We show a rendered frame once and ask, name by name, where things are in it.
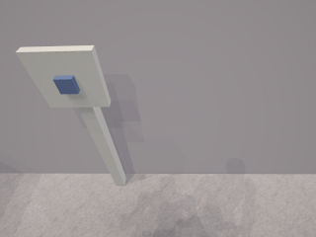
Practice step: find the button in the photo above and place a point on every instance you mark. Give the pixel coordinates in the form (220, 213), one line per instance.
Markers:
(66, 84)

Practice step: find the panel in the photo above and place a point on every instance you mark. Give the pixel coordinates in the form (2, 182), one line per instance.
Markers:
(43, 63)

